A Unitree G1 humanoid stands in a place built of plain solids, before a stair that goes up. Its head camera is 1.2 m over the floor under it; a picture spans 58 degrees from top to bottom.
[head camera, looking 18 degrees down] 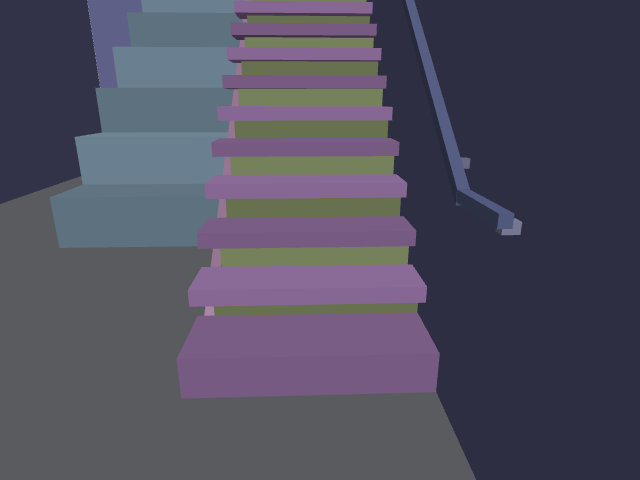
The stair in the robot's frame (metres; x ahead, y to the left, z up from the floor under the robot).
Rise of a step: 0.19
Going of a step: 0.25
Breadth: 1.09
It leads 2 degrees to the left of straight ahead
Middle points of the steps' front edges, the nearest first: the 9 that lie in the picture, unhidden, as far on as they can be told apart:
1.55 0.04 0.19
1.80 0.05 0.38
2.05 0.06 0.58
2.30 0.07 0.77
2.55 0.08 0.96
2.80 0.09 1.16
3.05 0.10 1.35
3.30 0.11 1.54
3.55 0.12 1.74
